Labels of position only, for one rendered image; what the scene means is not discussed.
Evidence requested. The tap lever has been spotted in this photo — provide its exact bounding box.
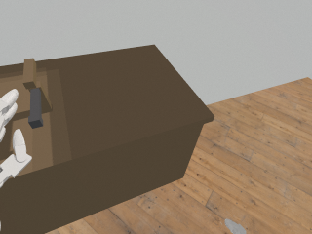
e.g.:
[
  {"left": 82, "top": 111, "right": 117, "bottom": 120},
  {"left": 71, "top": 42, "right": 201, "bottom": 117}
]
[{"left": 28, "top": 88, "right": 44, "bottom": 129}]

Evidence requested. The counter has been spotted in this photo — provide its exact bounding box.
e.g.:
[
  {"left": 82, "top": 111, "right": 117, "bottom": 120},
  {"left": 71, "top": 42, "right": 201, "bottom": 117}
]
[{"left": 0, "top": 44, "right": 215, "bottom": 234}]

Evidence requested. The robot left hand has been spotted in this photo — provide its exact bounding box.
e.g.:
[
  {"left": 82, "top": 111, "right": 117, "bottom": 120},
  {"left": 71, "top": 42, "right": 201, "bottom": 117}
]
[{"left": 0, "top": 89, "right": 32, "bottom": 188}]

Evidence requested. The robot right hand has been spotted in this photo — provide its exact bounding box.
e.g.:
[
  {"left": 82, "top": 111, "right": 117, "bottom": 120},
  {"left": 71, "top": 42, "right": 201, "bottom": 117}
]
[{"left": 224, "top": 218, "right": 247, "bottom": 234}]

